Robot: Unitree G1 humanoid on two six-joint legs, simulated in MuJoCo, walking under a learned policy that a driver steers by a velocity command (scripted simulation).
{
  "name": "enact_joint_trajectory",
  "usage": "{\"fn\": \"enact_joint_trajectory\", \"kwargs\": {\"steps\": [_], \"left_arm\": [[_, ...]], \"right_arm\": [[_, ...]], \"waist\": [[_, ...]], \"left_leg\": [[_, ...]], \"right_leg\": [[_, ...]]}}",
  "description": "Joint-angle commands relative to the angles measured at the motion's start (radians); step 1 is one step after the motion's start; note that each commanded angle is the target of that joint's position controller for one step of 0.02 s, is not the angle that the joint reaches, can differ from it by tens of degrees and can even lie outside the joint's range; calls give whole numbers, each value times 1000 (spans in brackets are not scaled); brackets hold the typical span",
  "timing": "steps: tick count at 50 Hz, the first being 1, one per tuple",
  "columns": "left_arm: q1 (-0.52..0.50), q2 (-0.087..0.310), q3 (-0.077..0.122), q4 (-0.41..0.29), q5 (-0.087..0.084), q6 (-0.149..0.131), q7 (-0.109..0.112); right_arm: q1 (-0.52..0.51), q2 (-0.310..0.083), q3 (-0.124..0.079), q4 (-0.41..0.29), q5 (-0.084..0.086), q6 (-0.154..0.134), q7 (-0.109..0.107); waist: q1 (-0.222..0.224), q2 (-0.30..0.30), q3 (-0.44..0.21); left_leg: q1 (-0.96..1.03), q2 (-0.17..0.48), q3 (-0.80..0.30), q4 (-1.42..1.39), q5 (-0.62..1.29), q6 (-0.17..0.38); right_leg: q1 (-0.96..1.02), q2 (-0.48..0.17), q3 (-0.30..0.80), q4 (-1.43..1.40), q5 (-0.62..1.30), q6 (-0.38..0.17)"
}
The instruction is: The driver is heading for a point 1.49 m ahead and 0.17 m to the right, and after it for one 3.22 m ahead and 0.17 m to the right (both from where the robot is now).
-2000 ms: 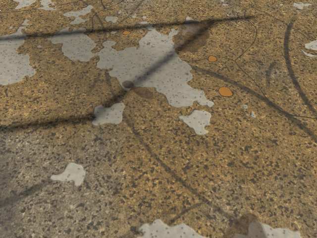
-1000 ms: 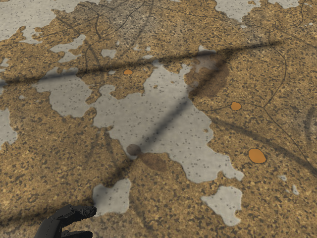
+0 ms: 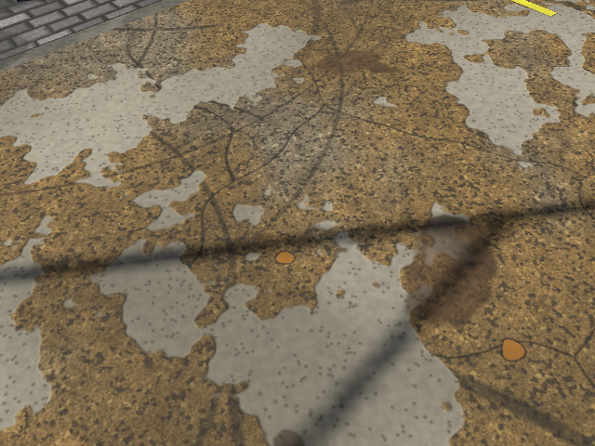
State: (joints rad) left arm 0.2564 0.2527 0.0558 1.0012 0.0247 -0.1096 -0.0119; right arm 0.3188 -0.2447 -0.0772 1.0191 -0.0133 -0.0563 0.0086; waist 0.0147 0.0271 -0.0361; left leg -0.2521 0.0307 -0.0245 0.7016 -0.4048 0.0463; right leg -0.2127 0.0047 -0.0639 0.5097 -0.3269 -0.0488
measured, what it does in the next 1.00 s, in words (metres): walks ahead: left foot, then right foot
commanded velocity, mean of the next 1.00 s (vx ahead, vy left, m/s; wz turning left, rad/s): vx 0.93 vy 0.00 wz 0.00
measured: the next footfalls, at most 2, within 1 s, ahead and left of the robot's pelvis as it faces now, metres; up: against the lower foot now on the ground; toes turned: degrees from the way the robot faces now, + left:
left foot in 0.34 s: +0.42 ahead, +0.11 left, +0.00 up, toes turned +4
right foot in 0.82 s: +0.88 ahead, -0.04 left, +0.00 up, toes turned -4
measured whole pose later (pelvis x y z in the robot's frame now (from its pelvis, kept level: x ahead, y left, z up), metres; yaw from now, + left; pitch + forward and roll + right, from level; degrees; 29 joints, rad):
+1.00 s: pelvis +0.83 +0.02 +0.00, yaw +0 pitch +0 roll -2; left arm 0.33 0.27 0.06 0.97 0.03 -0.09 -0.01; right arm 0.23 -0.26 -0.03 0.88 -0.03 -0.08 0.02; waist 0.01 0.02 0.03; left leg -0.48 0.06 -0.05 1.28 -0.25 0.10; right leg -0.22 0.10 -0.11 0.43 -0.22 -0.11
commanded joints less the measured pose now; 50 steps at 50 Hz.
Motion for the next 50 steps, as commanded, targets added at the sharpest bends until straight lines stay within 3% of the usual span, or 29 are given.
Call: {"fn": "enact_joint_trajectory", "kwargs": {"steps": [1, 2, 4, 7, 11, 13, 14, 15, 16, 17, 18, 19, 20, 21, 22, 25, 29, 32, 34, 37, 39, 41, 42, 43, 44, 45, 46, 48, 50], "left_arm": [[299, 139, 34, 47, 28, 12, 4], [252, 126, 31, 29, 21, 11, 5], [207, 96, 17, 16, 11, 3, 10], [223, 75, 7, 27, -3, -11, 14], [225, 109, 11, 36, -8, -21, 13], [230, 123, 10, 45, -15, -22, 7], [237, 135, 11, 48, -18, -21, 6], [241, 155, 15, 51, -14, -16, 10], [226, 180, 22, 50, -8, -5, 18], [195, 192, 26, 43, -6, 6, 23], [202, 115, 11, 20, 5, 10, 20], [291, -39, -18, -24, -27, -3, -1], [173, 77, 8, -51, -26, -12, 0], [95, 105, 18, -79, -29, -13, -1], [77, 82, 10, -80, -19, -13, -4], [92, 8, -6, -91, 14, 28, -29], [-143, 20, -18, -194, 17, 49, -44], [-294, 12, -34, -252, 6, 38, -56], [-348, 7, -43, -274, -3, 35, -60], [-358, 44, -37, -287, -5, 33, -43], [-238, 94, -20, -268, -4, 34, -25], [146, 171, 18, -155, 0, 39, 6], [317, 253, 44, -124, 22, 43, 24], [252, 293, 62, -128, 30, 43, 13], [161, 225, 59, -138, 16, 43, -6], [96, 164, 44, -131, 12, 31, -8], [77, 106, 32, -111, 18, 22, -9], [65, 51, 9, -77, 16, 7, 2], [89, 57, 5, -54, -8, -12, 3]], "right_arm": [[-343, -81, -10, -192, -42, -31, 22], [-300, -71, -6, -180, -31, -35, 32], [-279, -58, -2, -183, -40, -25, 50], [-360, -50, 11, -234, -36, -2, 64], [-477, -38, 35, -309, -18, 10, 69], [-463, -56, 33, -316, -17, 13, 56], [-433, -69, 27, -312, -19, 12, 46], [-353, -91, 17, -294, -21, 10, 34], [-175, -123, 1, -245, -20, 8, 21], [45, -159, -20, -174, -23, 6, 6], [212, -249, -46, -136, -43, 1, -10], [189, -306, -49, -132, -59, -6, -1], [85, -248, -44, -136, -29, -5, 10], [-8, -182, -28, -143, -25, -14, 11], [-42, -133, -17, -138, -23, -25, 15], [-45, -59, 10, -99, -11, -47, 8], [52, -81, 13, -73, 2, -68, 8], [113, -75, 21, -66, 13, -82, 12], [164, -104, 21, -48, 22, -90, 3], [195, -147, 22, -32, 11, -82, -9], [192, -200, 12, -25, -16, -59, -28], [130, -225, 1, -32, -36, -28, -41], [126, -147, 15, -61, -37, -31, -33], [251, -7, 42, -97, 32, -55, 0], [140, -114, 27, -115, 28, -64, -11], [24, -118, 25, -146, 26, -69, -13], [0, -94, 33, -154, 18, -68, -9], [1, -45, 45, -169, -20, -36, 13], [-41, -23, 54, -195, -31, -12, 32]], "waist": [[146, -127, 138], [105, -86, 112], [53, -77, 104], [38, -100, 167], [32, -129, 216], [12, -123, 202], [-5, -133, 165], [-48, -155, 99], [-134, -168, 3], [-239, -144, -96], [-275, -17, -203], [-139, 252, -290], [-137, 151, -165], [-90, 69, -19], [-62, -14, 24], [34, 20, 81], [6, -9, 202], [-32, -35, 226], [-45, -23, 227], [-35, 10, 159], [40, 85, 41], [224, 96, -138], [254, -3, -250], [87, -358, -368], [106, -161, -272], [89, -65, -110], [48, 29, -13], [-34, 6, 51], [-59, -38, 114]], "left_leg": [[-786, 17, -21, 397, 45, 52], [-752, 43, -16, 413, 111, 51], [-688, 76, 1, 397, 150, 29], [-650, 68, 54, 301, 224, -11], [-394, 28, 128, -6, 343, 7], [-293, -6, 161, -66, 341, 54], [-224, -42, 182, -73, 319, 76], [-121, -80, 193, -62, 278, 94], [65, -112, 189, -58, 225, 111], [316, -101, 164, -106, 196, 125], [564, 106, -82, -130, -127, 139], [671, 345, -666, -387, -571, 198], [549, 316, -796, -530, -584, 177], [405, 297, -599, -501, -385, 173], [271, 259, -469, -507, -200, 175], [41, 174, -272, -575, -102, 145], [15, 118, -121, -676, 101, 156], [-6, 68, -8, -723, 364, 133], [70, 98, 18, -768, 584, 118], [342, 122, 68, -661, 1095, 89], [460, 160, 74, -425, 1447, 75], [358, 154, 96, 71, 1359, 75], [112, 80, 94, 448, 919, 88], [-322, -127, -4, 823, -6, 40], [-457, -63, -84, 849, 42, 80], [-492, -10, -73, 790, 129, 85], [-454, 27, -69, 717, 150, 85], [-360, 68, -80, 624, 157, 63], [-394, 105, -60, 543, 159, 33]], "right_leg": [[497, -355, 622, -346, -331, -188], [463, -321, 548, -353, -280, -169], [384, -279, 449, -403, -216, -153], [287, -226, 307, -467, -21, -146], [157, -213, 159, -566, 279, -134], [207, -225, 94, -521, 576, -121], [246, -230, 62, -435, 855, -113], [275, -239, 38, -297, 1103, -104], [252, -241, 18, -85, 1223, -91], [136, -205, 1, 191, 1130, -73], [-107, -122, 7, 581, 670, -72], [-410, 43, 119, 896, -148, -60], [-518, 11, 201, 953, -56, -94], [-549, -54, 162, 926, 63, -96], [-495, -92, 153, 874, 112, -93], [-389, -147, 150, 763, 112, -53], [-556, -174, 67, 563, 265, -8], [-431, -132, -17, 262, 451, -8], [-348, -99, -47, 140, 539, -34], [-315, -15, -92, 42, 479, -73], [-187, 58, -91, 46, 311, -99], [192, 53, -50, -4, 195, -140], [451, -152, 166, 63, -85, -169], [701, -396, 807, -139, -363, -302], [632, -355, 843, -242, -354, -280], [473, -327, 659, -252, -207, -256], [309, -296, 547, -283, -82, -234], [96, -218, 396, -331, -42, -180], [15, -188, 317, -396, -31, -169]]}}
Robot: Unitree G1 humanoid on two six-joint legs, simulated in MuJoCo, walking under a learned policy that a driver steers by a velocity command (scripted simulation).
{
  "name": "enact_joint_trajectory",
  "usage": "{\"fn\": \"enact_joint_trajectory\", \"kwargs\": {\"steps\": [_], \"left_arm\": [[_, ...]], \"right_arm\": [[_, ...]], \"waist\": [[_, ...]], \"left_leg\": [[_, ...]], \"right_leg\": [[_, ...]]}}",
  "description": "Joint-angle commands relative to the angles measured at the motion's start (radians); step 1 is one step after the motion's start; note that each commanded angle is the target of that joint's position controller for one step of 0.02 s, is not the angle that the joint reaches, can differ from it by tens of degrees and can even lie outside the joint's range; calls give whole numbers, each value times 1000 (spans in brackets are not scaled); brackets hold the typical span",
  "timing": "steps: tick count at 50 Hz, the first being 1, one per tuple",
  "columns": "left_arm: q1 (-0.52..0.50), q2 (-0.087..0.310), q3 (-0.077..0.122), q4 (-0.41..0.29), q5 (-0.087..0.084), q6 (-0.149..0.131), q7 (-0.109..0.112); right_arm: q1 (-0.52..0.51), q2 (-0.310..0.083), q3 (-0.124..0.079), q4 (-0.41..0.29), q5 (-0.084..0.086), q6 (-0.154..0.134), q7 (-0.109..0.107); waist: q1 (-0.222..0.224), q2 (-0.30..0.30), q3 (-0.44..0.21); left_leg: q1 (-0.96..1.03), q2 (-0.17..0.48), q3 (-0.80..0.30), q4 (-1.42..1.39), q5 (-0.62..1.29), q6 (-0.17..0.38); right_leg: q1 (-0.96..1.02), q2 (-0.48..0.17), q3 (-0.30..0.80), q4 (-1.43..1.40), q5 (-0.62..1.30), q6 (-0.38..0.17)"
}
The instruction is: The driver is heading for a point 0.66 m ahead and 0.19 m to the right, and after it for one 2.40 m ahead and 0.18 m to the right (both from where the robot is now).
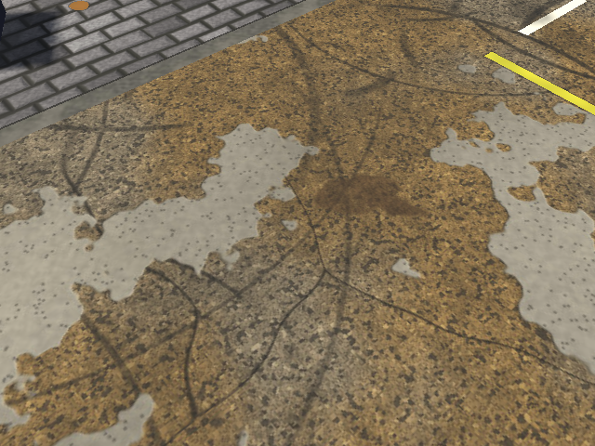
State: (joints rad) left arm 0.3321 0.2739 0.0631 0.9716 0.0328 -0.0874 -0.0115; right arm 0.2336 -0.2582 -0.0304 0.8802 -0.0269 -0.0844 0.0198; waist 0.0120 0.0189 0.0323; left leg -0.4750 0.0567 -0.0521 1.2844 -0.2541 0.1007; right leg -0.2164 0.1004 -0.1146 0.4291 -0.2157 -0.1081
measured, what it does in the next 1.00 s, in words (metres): walks ahead, turning right: left foot, then right foot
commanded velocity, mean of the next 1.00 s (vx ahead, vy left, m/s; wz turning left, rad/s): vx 0.74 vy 0.00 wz -0.34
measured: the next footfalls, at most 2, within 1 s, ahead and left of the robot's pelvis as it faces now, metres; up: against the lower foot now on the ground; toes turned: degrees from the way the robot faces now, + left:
left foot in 0.28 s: +0.51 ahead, +0.13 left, +0.00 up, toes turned -5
right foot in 0.70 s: +0.85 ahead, -0.18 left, +0.00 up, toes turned -30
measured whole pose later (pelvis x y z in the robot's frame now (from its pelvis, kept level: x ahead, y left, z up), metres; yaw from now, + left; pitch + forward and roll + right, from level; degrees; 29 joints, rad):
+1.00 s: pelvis +0.80 -0.09 +0.00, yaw -20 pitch +0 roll -1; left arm 0.14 0.24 0.04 0.84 0.03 -0.06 0.02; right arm 0.17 -0.29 -0.08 0.82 0.03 0.00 -0.04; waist 0.00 0.03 0.08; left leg -0.67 0.13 -0.05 1.10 -0.27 -0.07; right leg -0.25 0.04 -0.21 0.38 -0.15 -0.12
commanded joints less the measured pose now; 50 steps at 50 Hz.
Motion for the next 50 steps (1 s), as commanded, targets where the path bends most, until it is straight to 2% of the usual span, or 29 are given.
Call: {"fn": "enact_joint_trajectory", "kwargs": {"steps": [1, 5, 7, 10, 12, 13, 14, 15, 16, 17, 18, 20, 23, 26, 27, 29, 31, 33, 34, 35, 36, 37, 38, 39, 40, 41, 42, 44, 50], "left_arm": [[25, 50, 0, -20, -22, -42, 0], [85, 64, 0, -17, -37, -56, -10], [120, 116, 10, -14, -46, -62, -4], [146, 164, 17, -8, -41, -52, 2], [148, 212, 27, -5, -21, -36, 12], [113, 230, 32, -12, -13, -24, 17], [94, 169, 22, -39, -5, -23, 16], [237, -39, -17, -88, -54, -26, 9], [180, 56, -5, -111, -72, -23, 14], [56, 94, 5, -123, -57, -13, 18], [8, 87, 4, -125, -45, -5, 9], [0, 39, 1, -138, -18, 25, -14], [-100, -14, -10, -198, -8, 70, -37], [-215, -16, -28, -275, -8, 78, -60], [-250, 2, -29, -288, -13, 79, -65], [-320, 2, -38, -314, -4, 69, -75], [-286, 15, -36, -295, 6, 58, -80], [-85, 53, -21, -227, 24, 48, -70], [9, 150, 37, -237, -62, 41, -55], [95, 193, 50, -201, -61, 43, -32], [53, 292, 54, -182, -22, 39, 0], [57, 235, 29, -219, 32, 23, -1], [25, 185, 28, -235, 21, 26, -13], [-52, 166, 21, -219, -16, 12, -27], [-135, 118, 7, -223, -35, -2, -25], [-185, 91, 0, -221, -28, -11, -24], [-205, 81, -1, -217, -11, -14, -26], [-238, 81, 1, -210, 0, -17, -19], [-280, 95, 13, -215, -6, 36, 57]], "right_arm": [[-15, -16, 10, -81, -22, 22, 27], [-267, -27, 31, -190, -19, 5, 44], [-316, -27, 38, -208, -3, -1, 48], [-330, -86, 23, -227, -3, -1, 23], [-149, -155, -5, -187, -6, -7, -3], [53, -187, -23, -130, -3, -10, -19], [243, -258, -49, -96, -22, -10, -41], [260, -341, -73, -94, -74, -14, -41], [210, -286, -72, -110, -47, -5, -26], [109, -198, -57, -109, -40, -8, -22], [65, -133, -44, -101, -35, -13, -18], [78, -78, -28, -59, -26, -19, -23], [105, -26, -18, -3, 13, -38, -12], [82, -50, -22, -2, 6, -59, -6], [74, -63, -25, -4, 2, -63, -7], [70, -89, -26, -6, 9, -64, -21], [114, -151, -37, -6, 23, -63, -37], [131, -211, -45, -8, 35, -42, -51], [70, -329, -74, -35, 66, -28, -67], [19, -274, -63, -41, 77, -21, -67], [122, -94, -18, -71, 16, -24, -54], [346, -73, 2, -21, 80, -38, -32], [255, -168, -26, -8, 108, -32, -32], [191, -169, -36, -34, 110, -22, -35], [139, -152, -39, -25, 91, -5, -50], [152, -144, -47, -7, 79, 19, -59], [189, -127, -50, 6, 69, 46, -61], [169, -107, -59, -15, 66, 76, -65], [27, -78, -61, -95, 52, 93, -52]], "waist": [[-53, -32, 79], [-5, -14, 152], [15, -29, 135], [14, -49, 70], [-75, -116, -80], [-181, -116, -179], [-247, -79, -300], [-117, 241, -460], [-127, 233, -496], [-110, 130, -275], [-94, 37, -162], [-38, 48, -75], [-5, 56, 8], [22, 73, 70], [26, 47, 86], [33, -11, 144], [44, -5, 94], [128, 57, -24], [208, 159, -133], [261, 101, -157], [112, -330, -221], [75, -241, -569], [116, -67, -543], [54, 10, -330], [9, 81, -211], [-25, 75, -144], [-55, 41, -133], [-73, -22, -104], [-47, -83, -117]], "left_leg": [[-208, 92, -5, -92, 46, -34], [-112, 72, 103, -524, 338, -71], [14, 31, 128, -653, 455, -65], [31, -29, 131, -752, 395, -42], [231, -85, 106, -751, 213, -20], [447, -69, 94, -769, 164, -17], [700, 95, -48, -712, -40, -10], [975, 423, -538, -816, -338, 61], [933, 429, -786, -1006, -475, 80], [768, 366, -575, -1019, -445, 48], [622, 327, -406, -1022, -262, 33], [446, 266, -180, -1057, -47, -2], [373, 211, 42, -1106, 115, -53], [297, 178, 212, -1158, 287, -57], [299, 161, 254, -1175, 319, -59], [292, 139, 346, -1159, 609, -75], [371, 134, 373, -1031, 953, -93], [358, 168, 333, -781, 1150, -79], [360, 174, 254, -626, 1200, -84], [313, 103, 270, -372, 875, -106], [14, -60, 245, 107, -379, -140], [-106, -113, -159, 307, -461, -109], [-62, -86, -180, 297, -401, -107], [-119, -42, -123, 188, -331, -110], [-112, 14, -84, 116, -269, -128], [-36, 38, -74, 84, -224, -138], [45, 59, -74, 65, -190, -151], [56, 71, -44, 15, -166, -166], [-79, 94, 30, -262, 91, -179]], "right_leg": [[-8, -269, 329, -351, -107, -111], [-99, -177, 205, -421, 207, -108], [-61, -208, 222, -465, 369, -106], [208, -234, 224, -342, 739, -83], [296, -248, 240, -64, 998, -52], [218, -222, 229, 188, 907, -40], [21, -174, 222, 495, 648, -40], [-338, -48, 180, 888, -211, -16], [-452, -53, 217, 1010, -216, -36], [-524, -124, 202, 997, -98, -39], [-512, -162, 192, 945, -36, -32], [-448, -207, 187, 902, -17, -16], [-509, -247, 159, 876, 19, -2], [-513, -241, 94, 725, 187, 1], [-503, -232, 75, 651, 232, -5], [-414, -183, -19, 410, 306, -17], [-273, -81, -111, 285, 356, -27], [8, -5, -62, 227, 299, -55], [177, -43, 65, 227, 330, -79], [290, -102, 152, 46, 488, -97], [571, -319, 349, 191, 1251, -124], [791, -547, 692, 200, 1290, -332], [629, -520, 609, 95, 1093, -344], [428, -483, 508, 21, 849, -306], [248, -449, 449, -41, 705, -257], [90, -429, 374, -86, 708, -229], [-14, -417, 321, -122, 696, -208], [-108, -384, 201, -161, 693, -190], [14, -336, -22, -170, 511, -141]]}}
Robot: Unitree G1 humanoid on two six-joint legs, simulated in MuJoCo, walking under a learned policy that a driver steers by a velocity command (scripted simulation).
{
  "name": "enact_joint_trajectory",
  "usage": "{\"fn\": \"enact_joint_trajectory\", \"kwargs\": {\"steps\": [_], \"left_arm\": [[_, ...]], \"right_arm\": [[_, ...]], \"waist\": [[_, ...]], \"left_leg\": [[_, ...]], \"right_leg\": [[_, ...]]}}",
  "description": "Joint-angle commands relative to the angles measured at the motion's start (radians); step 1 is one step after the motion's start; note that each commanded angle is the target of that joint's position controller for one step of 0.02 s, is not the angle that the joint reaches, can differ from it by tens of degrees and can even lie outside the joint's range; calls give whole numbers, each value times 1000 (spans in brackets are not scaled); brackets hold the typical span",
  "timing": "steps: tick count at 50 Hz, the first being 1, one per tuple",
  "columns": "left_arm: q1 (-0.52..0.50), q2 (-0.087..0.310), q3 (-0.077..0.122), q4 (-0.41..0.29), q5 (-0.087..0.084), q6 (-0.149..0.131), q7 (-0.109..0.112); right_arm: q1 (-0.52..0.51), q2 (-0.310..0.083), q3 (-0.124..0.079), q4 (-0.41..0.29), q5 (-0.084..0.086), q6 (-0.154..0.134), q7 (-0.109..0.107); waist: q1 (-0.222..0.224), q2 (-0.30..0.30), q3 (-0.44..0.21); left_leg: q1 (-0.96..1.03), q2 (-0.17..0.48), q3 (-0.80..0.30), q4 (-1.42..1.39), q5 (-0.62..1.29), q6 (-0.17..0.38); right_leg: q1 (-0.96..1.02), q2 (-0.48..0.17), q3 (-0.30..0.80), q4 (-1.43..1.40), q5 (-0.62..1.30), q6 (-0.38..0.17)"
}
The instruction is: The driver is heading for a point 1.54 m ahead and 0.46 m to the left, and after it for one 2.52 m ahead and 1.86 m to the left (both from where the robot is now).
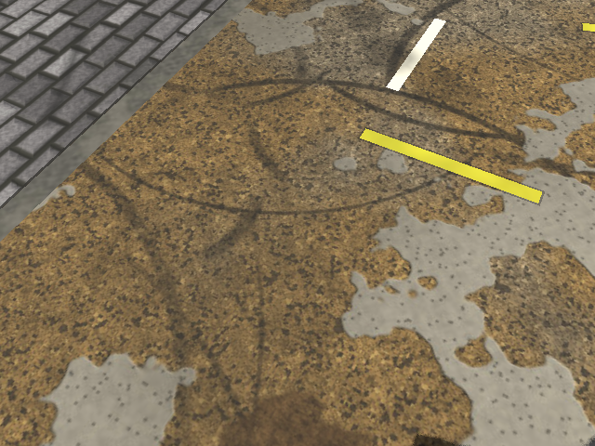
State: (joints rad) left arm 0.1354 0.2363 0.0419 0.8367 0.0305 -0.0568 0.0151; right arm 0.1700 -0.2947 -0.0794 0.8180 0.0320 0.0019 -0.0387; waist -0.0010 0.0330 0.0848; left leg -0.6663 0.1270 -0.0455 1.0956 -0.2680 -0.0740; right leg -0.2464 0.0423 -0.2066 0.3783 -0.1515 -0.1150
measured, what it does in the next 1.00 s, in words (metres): walks ahead, turning left: left foot, then right foot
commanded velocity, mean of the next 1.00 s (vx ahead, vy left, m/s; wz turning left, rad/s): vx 0.04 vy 0.00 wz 0.45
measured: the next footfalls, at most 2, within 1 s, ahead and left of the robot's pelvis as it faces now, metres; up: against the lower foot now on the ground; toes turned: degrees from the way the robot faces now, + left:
left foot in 0.24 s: +0.14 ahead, +0.16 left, +0.00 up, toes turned +17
right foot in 0.72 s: +0.27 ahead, -0.02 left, +0.00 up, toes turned +39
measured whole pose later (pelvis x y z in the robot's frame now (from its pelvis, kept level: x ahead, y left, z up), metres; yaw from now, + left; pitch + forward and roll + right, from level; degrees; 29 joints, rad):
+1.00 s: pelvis +0.15 +0.04 -0.01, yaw +26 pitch +2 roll +1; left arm 0.16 0.29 0.08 0.69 -0.03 0.02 0.01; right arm 0.16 -0.27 -0.08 0.62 -0.01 0.00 -0.02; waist 0.01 -0.02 0.03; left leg -0.25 -0.07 -0.06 0.55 -0.33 0.02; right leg -0.37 0.09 0.21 0.60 -0.25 -0.01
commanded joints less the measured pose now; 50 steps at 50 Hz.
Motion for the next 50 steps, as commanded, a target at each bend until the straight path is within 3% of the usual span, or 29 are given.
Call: {"fn": "enact_joint_trajectory", "kwargs": {"steps": [1, 4, 7, 9, 11, 12, 13, 14, 15, 16, 17, 18, 21, 25, 28, 32, 34, 35, 36, 37, 38, 39, 40, 41, 42, 46, 48, 49, 50], "left_arm": [[-85, 137, 36, -82, -5, 16, 36], [-70, 161, 44, -81, -12, 45, 42], [-68, 178, 53, -85, -30, 68, 36], [-82, 187, 60, -90, -49, 74, 33], [-92, 178, 64, -84, -69, 77, 30], [-60, 177, 67, -88, -56, 75, 25], [-94, 116, 53, -152, -4, 63, 16], [-142, 126, 47, -169, 0, 49, 5], [-170, 144, 54, -170, -32, 40, -1], [-178, 138, 54, -161, -38, 35, 5], [-175, 148, 59, -149, -25, 35, 16], [-167, 161, 65, -148, -20, 38, 22], [-155, 120, 57, -144, -28, 41, 20], [-160, 108, 51, -140, -35, 42, 18], [-132, 129, 55, -127, -34, 43, 10], [-115, 145, 57, -138, -30, 27, -5], [-55, 143, 56, -129, -26, 16, -17], [-35, 132, 49, -124, -16, 10, -26], [-52, 149, 42, -136, 8, 8, -29], [-132, 147, 26, -145, 24, 10, -28], [-160, 99, 13, -155, 18, 13, -29], [-151, 109, 17, -163, -1, 15, -33], [-110, 168, 35, -160, -21, 20, -33], [-86, 230, 52, -169, -37, 21, -31], [-71, 265, 65, -176, -45, 25, -25], [-29, 233, 78, -217, -57, 47, -4], [-49, 219, 83, -242, -64, 60, -2], [-53, 203, 81, -259, -67, 68, -1], [-54, 188, 80, -277, -78, 74, -1]], "right_arm": [[65, -38, -10, -45, -9, 8, 13], [2, -49, -12, -89, -12, 15, 36], [-25, -67, -21, -129, -10, 25, 62], [-11, -71, -27, -145, -6, 29, 76], [99, -90, -46, -131, -8, 22, 72], [179, -192, -83, -122, -17, 12, 51], [179, -326, -112, -131, -40, 10, 37], [196, -289, -97, -157, -65, -11, 51], [143, -269, -93, -172, -55, -28, 60], [86, -239, -88, -183, -24, -32, 52], [29, -192, -75, -196, 1, -23, 40], [-9, -165, -66, -213, 6, -12, 25], [-3, -176, -73, -247, -12, 7, 1], [-1, -201, -84, -278, -11, 25, -14], [-15, -178, -70, -298, -24, 35, -11], [-24, -162, -49, -313, -35, 40, 3], [-57, -140, -31, -322, -32, 42, 7], [-40, -100, -14, -315, -36, 39, 9], [20, -30, 10, -298, -59, 32, 10], [125, -23, 10, -282, -73, 22, 17], [89, -62, 3, -277, -81, 14, 18], [22, -95, -7, -278, -76, 8, 17], [-33, -109, -15, -281, -72, 7, 14], [-61, -114, -20, -295, -67, 10, 11], [-61, -106, -21, -303, -60, 9, 10], [-16, -59, -25, -285, -42, -13, 8], [29, -50, -31, -266, -38, -23, 12], [52, -68, -39, -256, -39, -23, 13], [37, -109, -52, -247, -47, -19, 14]], "waist": [[-23, -102, -166], [5, -110, -152], [10, -131, -140], [-7, -142, -142], [-74, -99, -174], [-100, 62, -186], [-31, 327, -221], [-70, 202, -398], [-62, 92, -370], [-35, 29, -298], [-7, -2, -238], [18, 15, -225], [20, 41, -244], [3, 84, -251], [-14, 126, -250], [-34, 151, -236], [0, 141, -233], [8, 114, -229], [-33, -11, -235], [-148, -195, -192], [-132, -237, -156], [-91, -205, -132], [-53, -174, -125], [-40, -172, -105], [-39, -184, -93], [-22, -218, -151], [-37, -200, -205], [-35, -143, -235], [-10, 19, -215]], "left_leg": [[112, 20, 40, -123, 132, -2], [103, 3, 87, -237, 132, 19], [103, -18, 128, -311, 44, 55], [141, -40, 153, -385, -6, 91], [327, -98, 170, -572, 131, 155], [499, -45, -9, -656, 579, 224], [726, 160, -400, -624, 1043, 398], [815, 230, -574, -667, 898, 503], [804, 214, -499, -690, 783, 471], [738, 154, -420, -699, 655, 412], [661, 115, -371, -712, 560, 365], [587, 86, -342, -723, 508, 340], [552, 29, -325, -715, 505, 306], [511, -5, -376, -704, 351, 278], [471, -7, -385, -685, 290, 263], [466, 3, -435, -634, 353, 270], [446, -10, -421, -596, 351, 248], [412, -38, -391, -585, 272, 211], [386, -117, -304, -501, 82, 150], [412, -203, -181, -472, -163, 93], [467, -167, -143, -519, -120, 55], [502, -162, -125, -562, -45, 57], [505, -175, -101, -545, -14, 66], [482, -181, -81, -532, -9, 76], [449, -183, -61, -526, -20, 79], [363, -204, -29, -494, -76, 78], [416, -182, -41, -550, -24, 84], [506, -133, -66, -592, 89, 102], [567, -48, -150, -639, 228, 154]], "right_leg": [[62, -283, 52, -117, 413, -131], [134, -328, 32, -90, 364, -120], [209, -380, 29, -32, 383, -94], [246, -403, 20, 38, 448, -57], [198, -355, -42, 240, 515, 27], [36, -257, -61, 483, 309, 105], [-351, -64, -30, 783, -465, 191], [-453, -3, 238, 954, -571, 192], [-510, -24, 298, 972, -503, 167], [-525, -40, 313, 920, -408, 154], [-523, -56, 318, 850, -335, 154], [-468, -60, 324, 792, -290, 154], [-395, -11, 318, 626, -217, 174], [-334, 25, 338, 451, -153, 194], [-272, 7, 327, 405, -129, 194], [-203, -14, 308, 322, -170, 166], [-99, -30, 280, 175, -80, 136], [1, -59, 295, 51, 67, 113], [67, -176, 448, -22, 210, 74], [-15, -263, 560, -27, 324, -32], [-117, -271, 618, -59, 163, -83], [-133, -203, 573, -51, 58, -38], [-134, -170, 551, -42, -5, -4], [-135, -166, 581, -44, -26, 0], [-119, -175, 618, -38, -21, -13], [4, -183, 715, 36, 181, -76], [13, -166, 720, 97, 283, -67], [-48, -123, 680, 148, 239, -31], [-180, -39, 553, 235, 106, 28]]}}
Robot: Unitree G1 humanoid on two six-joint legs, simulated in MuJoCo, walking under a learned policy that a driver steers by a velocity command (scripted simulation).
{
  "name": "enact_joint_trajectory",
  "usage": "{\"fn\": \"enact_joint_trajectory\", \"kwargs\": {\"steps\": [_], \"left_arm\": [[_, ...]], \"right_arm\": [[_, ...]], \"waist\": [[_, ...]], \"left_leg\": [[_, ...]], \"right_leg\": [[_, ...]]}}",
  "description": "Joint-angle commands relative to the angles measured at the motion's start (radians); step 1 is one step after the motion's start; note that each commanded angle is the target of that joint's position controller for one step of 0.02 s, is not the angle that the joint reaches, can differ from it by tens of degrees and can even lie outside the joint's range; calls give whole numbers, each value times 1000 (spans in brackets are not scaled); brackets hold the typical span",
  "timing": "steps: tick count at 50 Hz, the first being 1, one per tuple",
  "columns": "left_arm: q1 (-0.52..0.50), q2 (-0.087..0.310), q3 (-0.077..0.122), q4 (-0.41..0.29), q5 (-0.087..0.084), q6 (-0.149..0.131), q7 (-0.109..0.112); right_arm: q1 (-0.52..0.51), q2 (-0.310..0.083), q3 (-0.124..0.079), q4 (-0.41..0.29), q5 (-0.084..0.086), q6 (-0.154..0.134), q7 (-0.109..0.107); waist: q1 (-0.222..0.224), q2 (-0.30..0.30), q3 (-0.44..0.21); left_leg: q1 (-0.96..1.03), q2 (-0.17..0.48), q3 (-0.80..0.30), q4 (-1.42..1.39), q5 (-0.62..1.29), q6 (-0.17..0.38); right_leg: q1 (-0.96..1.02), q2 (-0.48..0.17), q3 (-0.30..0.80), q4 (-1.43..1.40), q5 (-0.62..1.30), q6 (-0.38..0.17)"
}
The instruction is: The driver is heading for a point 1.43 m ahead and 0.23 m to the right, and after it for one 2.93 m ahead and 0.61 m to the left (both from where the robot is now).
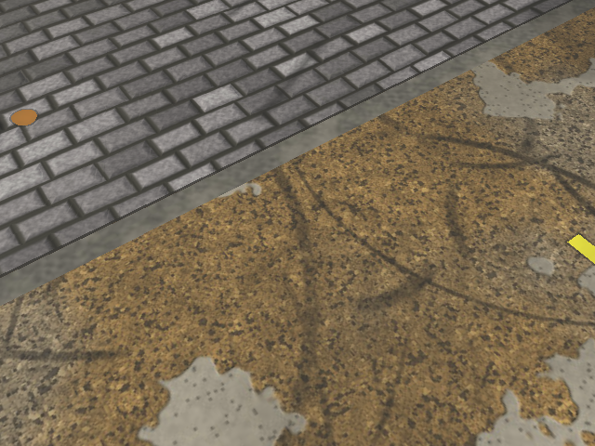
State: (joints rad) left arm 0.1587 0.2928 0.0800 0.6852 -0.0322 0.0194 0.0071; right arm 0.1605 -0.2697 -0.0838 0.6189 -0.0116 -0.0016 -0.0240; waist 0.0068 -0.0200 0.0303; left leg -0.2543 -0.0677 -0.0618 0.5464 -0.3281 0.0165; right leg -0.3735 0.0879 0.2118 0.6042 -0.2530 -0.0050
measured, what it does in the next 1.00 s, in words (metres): steps on the spot: right foot, then left foot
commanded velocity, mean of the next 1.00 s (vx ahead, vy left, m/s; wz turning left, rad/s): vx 0.00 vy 0.00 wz -0.18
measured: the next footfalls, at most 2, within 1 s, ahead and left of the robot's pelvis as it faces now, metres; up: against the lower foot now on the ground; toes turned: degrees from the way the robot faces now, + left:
right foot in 0.34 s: +0.02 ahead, -0.17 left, +0.00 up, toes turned -22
left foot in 0.88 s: +0.08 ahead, +0.05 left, +0.00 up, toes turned -11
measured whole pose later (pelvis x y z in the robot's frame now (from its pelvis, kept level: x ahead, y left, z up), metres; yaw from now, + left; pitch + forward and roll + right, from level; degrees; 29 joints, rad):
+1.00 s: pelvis +0.03 -0.03 +0.01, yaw -8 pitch +3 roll -2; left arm 0.08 0.32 0.09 0.67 0.01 0.02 0.03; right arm 0.25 -0.32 -0.08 0.63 0.01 0.01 -0.01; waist -0.02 -0.04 0.06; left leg -0.30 -0.04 -0.04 0.54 -0.29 0.05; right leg -0.53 0.03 0.04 1.12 -0.49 0.05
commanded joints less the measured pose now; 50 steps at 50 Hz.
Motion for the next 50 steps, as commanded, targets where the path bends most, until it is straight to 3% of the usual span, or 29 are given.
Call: {"fn": "enact_joint_trajectory", "kwargs": {"steps": [1, 2, 3, 4, 5, 9, 12, 15, 16, 17, 18, 19, 20, 22, 23, 25, 29, 31, 34, 40, 42, 43, 44, 45, 46, 47, 48, 49, 50], "left_arm": [[-58, 122, 39, -126, -14, -2, 3], [-30, 135, 49, -121, 0, -4, -4], [-19, 171, 65, -111, 8, 0, -10], [-13, 163, 66, -105, 2, 11, -12], [-13, 133, 55, -103, 0, 22, -14], [-101, 70, 22, -156, -7, 28, -39], [-95, 90, 26, -171, 0, 33, -52], [-35, 124, 50, -158, 1, 53, -51], [35, 145, 68, -136, 1, 55, -39], [137, 230, 102, -121, 4, 50, -19], [140, 371, 122, -157, 17, 39, -6], [141, 327, 103, -173, 59, 5, -23], [103, 275, 84, -166, 55, -15, -26], [7, 183, 52, -156, 13, -14, -5], [-39, 173, 42, -161, 14, -7, 5], [-64, 155, 28, -159, 36, -6, 16], [-72, 40, -20, -110, 55, -23, 18], [-55, 80, -10, -89, 69, -26, 13], [-31, 163, 19, -75, 58, -11, 16], [-57, 143, 28, -79, 37, 8, 33], [-86, 142, 34, -83, 23, 17, 37], [-68, 130, 35, -73, 14, 17, 37], [-45, 98, 33, -79, 30, 11, 33], [-140, 54, 15, -148, 71, -2, 30], [-199, 79, 19, -156, 63, -17, 27], [-182, 96, 25, -145, 42, -22, 22], [-159, 98, 28, -125, 40, -25, 23], [-156, 104, 30, -118, 46, -25, 28], [-152, 103, 32, -114, 45, -25, 26]], "right_arm": [[52, -162, -57, -49, -18, -10, -1], [17, -146, -52, -66, -27, -13, -7], [7, -120, -40, -84, -17, -15, -15], [-28, -110, -36, -87, -7, -14, -22], [-51, -120, -38, -80, 4, -14, -25], [4, -174, -54, -49, -6, 2, -34], [-5, -216, -69, -37, 7, 6, -21], [-18, -212, -70, -21, 39, -10, 2], [-4, -185, -65, -9, 43, -17, 9], [35, -157, -58, -4, 30, -26, 16], [2, -67, -26, -79, -28, -35, 21], [-63, -116, -29, -86, -15, -39, 13], [-110, -154, -36, -83, 18, -36, 6], [-83, -161, -39, -48, 2, -19, -19], [-59, -166, -43, -40, -4, -9, -22], [0, -143, -36, -7, 0, 1, -15], [26, -53, 9, 31, 9, 13, -1], [-17, -83, 8, 11, 20, 18, 6], [-53, -159, -11, -31, 36, 20, 9], [22, -112, -6, -36, 42, 21, 34], [75, -104, -10, -24, 44, 23, 43], [107, -120, -19, -18, 39, 23, 39], [136, -212, -48, -24, 31, 20, 24], [141, -334, -73, -52, 14, 10, 18], [189, -286, -62, -58, -16, -6, 24], [152, -263, -54, -50, -11, -19, 23], [99, -248, -55, -54, 13, -18, 15], [60, -228, -48, -65, 35, -9, 5], [38, -216, -41, -73, 44, 3, -6]], "waist": [[-18, 229, -138], [-4, 287, -139], [-1, 166, -131], [17, 96, -109], [24, 77, -75], [-43, 150, -70], [-42, 179, -101], [-5, 186, -117], [28, 150, -144], [72, 2, -174], [17, -330, -198], [92, -227, -351], [82, -130, -280], [21, -50, -167], [-9, -62, -152], [-32, -77, -179], [-23, -92, -178], [12, -127, -119], [43, -118, -31], [13, -86, -94], [-23, -88, -116], [-39, -60, -117], [-25, 123, -120], [-25, 375, -94], [-96, 257, -186], [-59, 172, -162], [-30, 106, -146], [-19, 90, -137], [-6, 96, -142]], "left_leg": [[238, 301, -281, -159, 489, 156], [267, 470, -388, -172, 678, 256], [240, 496, -349, -160, 742, 275], [210, 454, -262, -149, 711, 243], [197, 398, -174, -152, 664, 204], [207, 338, 7, -166, 625, 184], [165, 360, 88, -147, 597, 163], [145, 373, 156, -41, 558, 103], [89, 339, 213, 86, 562, 56], [-112, 263, 260, 319, 374, -28], [-479, 107, 224, 657, -399, -111], [-526, 72, -2, 798, -410, -110], [-527, 97, -26, 807, -326, -87], [-496, 141, -19, 686, -160, -71], [-421, 134, -7, 660, -107, -75], [-332, 111, 21, 654, -37, -87], [-166, 157, 28, 361, 54, -94], [-120, 154, 43, 283, 37, -84], [-218, 138, 65, 283, -72, -64], [-211, 130, 108, 222, -123, -41], [-109, 95, 149, 57, -1, -14], [-28, 82, 124, -60, 130, 18], [111, 201, -109, -155, 408, 89], [256, 428, -508, -169, 779, 288], [303, 462, -529, -181, 795, 378], [309, 403, -435, -161, 774, 331], [300, 340, -362, -145, 731, 270], [289, 314, -329, -141, 715, 236], [255, 284, -305, -145, 718, 220]], "right_leg": [[-219, 4, 4, 146, -48, -20], [-319, -2, -74, 389, -362, 24], [-339, -64, -88, 559, -373, 52], [-338, -97, -100, 615, -318, 71], [-353, -129, -118, 585, -245, 86], [-306, -159, -216, 405, -125, 101], [-147, -145, -280, 230, -104, 71], [4, -101, -335, 35, -13, 21], [143, -63, -335, -58, 49, -15], [377, -114, -174, -138, 375, -86], [559, -384, 284, -115, 853, -264], [509, -498, 423, -198, 709, -410], [446, -454, 318, -224, 574, -371], [306, -355, 170, -227, 400, -255], [217, -323, 121, -234, 409, -236], [166, -299, 56, -241, 456, -232], [132, -256, -80, -261, 319, -196], [94, -280, -72, -293, 173, -212], [139, -352, -3, -302, 106, -248], [295, -411, -55, -192, 488, -234], [278, -383, -132, -121, 479, -182], [230, -345, -187, -43, 386, -123], [59, -245, -294, 180, 155, -25], [-301, -45, -305, 430, -357, 74], [-361, -30, -143, 598, -453, 73], [-386, -53, -106, 646, -372, 62], [-401, -68, -103, 625, -283, 60], [-402, -82, -98, 585, -221, 66], [-354, -78, -98, 564, -179, 75]]}}
Velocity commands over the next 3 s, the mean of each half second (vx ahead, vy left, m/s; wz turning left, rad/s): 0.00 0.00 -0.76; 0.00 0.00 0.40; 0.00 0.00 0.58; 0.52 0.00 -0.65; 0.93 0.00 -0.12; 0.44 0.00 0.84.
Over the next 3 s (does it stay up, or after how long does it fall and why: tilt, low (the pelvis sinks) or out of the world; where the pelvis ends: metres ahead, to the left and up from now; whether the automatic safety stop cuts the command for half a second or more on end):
stays up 0.91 -0.45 -0.01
